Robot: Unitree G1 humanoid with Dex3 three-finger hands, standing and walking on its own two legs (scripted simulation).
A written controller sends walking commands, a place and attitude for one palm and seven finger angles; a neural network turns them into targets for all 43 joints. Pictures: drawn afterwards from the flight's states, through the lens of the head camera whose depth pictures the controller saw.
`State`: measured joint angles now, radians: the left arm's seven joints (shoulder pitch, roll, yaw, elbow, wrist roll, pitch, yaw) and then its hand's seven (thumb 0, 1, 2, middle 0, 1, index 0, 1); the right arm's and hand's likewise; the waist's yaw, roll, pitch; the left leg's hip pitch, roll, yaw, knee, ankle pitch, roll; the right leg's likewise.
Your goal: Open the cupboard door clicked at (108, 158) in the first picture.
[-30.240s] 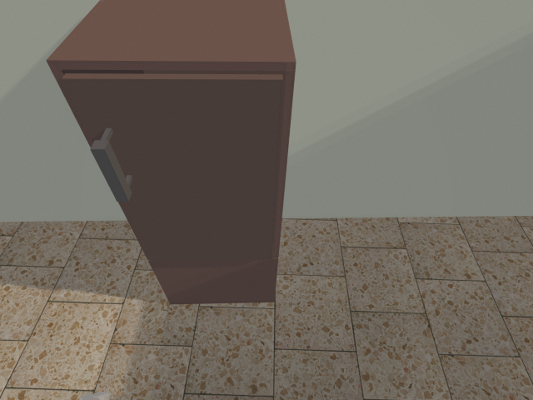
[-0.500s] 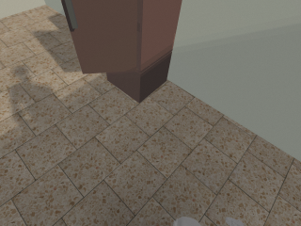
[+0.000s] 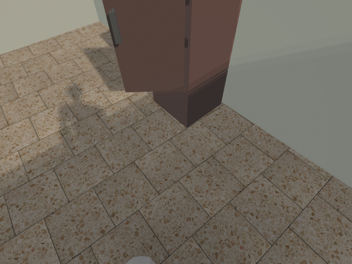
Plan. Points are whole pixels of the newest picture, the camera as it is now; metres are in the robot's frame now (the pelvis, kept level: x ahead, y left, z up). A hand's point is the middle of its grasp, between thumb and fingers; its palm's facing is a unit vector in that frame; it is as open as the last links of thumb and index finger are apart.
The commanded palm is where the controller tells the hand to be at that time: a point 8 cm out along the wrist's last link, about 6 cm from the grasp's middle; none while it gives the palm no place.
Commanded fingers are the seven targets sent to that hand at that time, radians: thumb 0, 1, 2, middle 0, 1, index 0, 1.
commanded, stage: take the last steps up to it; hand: left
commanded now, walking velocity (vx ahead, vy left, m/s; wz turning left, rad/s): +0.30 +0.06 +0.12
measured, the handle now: (116, 25) +1.07 +0.34 +0.02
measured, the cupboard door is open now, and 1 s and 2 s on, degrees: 50 50 50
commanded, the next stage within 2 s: come to a stop and stand still in 1.40 s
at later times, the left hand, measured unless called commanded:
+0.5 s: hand (96, 261) +0.15 +0.23 -0.17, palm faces +0.05 -0.99 -0.15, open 7.4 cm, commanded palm none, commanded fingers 0.00 0.90 0.90 -0.20 -0.30 -0.20 -0.30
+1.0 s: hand (111, 226) +0.24 +0.21 -0.18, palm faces +0.14 -0.98 -0.15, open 7.2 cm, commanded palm none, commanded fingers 0.00 0.90 0.90 -0.20 -0.30 -0.20 -0.30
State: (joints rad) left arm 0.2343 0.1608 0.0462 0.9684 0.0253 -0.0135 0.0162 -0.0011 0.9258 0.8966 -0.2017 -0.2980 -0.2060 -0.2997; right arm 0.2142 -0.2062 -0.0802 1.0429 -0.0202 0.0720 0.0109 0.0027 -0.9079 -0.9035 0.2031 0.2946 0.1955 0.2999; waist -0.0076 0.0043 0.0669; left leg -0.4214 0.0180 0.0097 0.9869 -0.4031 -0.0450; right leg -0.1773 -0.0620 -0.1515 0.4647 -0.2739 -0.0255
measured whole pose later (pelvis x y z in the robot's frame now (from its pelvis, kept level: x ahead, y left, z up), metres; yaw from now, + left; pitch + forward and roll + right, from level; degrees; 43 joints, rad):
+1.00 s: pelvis +0.28 +0.04 +0.00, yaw +3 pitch +0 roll -1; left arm 0.32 0.17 0.06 1.12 0.02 -0.06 -0.01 -0.01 0.93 0.90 -0.20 -0.30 -0.20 -0.30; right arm 0.15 -0.18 -0.06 1.05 -0.03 -0.03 0.01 0.00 -0.93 -0.90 0.20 0.29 0.19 0.30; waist 0.03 -0.02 0.05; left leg -0.42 0.07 0.10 0.60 -0.24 -0.02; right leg -0.08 -0.02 -0.17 0.41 -0.32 -0.01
